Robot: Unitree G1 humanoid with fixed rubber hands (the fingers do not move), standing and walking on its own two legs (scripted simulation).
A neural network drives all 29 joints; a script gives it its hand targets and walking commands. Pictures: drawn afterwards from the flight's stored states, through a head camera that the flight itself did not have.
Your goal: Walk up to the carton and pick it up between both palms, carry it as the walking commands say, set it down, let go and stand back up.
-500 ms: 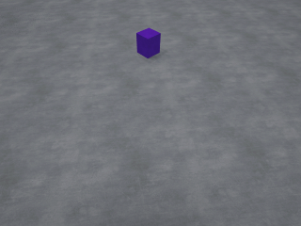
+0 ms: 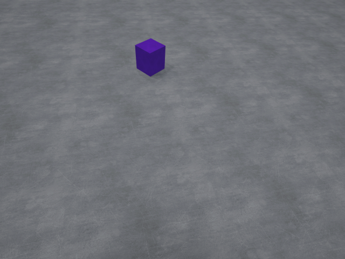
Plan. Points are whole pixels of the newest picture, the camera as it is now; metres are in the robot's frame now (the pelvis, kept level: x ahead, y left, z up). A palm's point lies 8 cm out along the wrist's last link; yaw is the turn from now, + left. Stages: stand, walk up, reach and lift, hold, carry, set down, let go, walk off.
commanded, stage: walk up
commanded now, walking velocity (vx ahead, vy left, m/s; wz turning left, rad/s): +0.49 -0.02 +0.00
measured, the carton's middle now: (150, 57) +1.98 -0.01 -0.65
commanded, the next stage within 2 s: none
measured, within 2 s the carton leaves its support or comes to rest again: neither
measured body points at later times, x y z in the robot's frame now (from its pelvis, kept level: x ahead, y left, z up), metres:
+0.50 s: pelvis +0.23 +0.01 +0.01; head +0.23 +0.04 +0.45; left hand +0.29 +0.26 -0.15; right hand +0.28 -0.26 -0.11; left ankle +0.20 +0.14 -0.74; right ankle +0.17 -0.14 -0.67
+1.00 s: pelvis +0.46 +0.00 -0.01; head +0.47 +0.03 +0.44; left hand +0.47 +0.26 -0.17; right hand +0.57 -0.25 -0.13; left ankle +0.48 +0.13 -0.74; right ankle +0.33 -0.14 -0.69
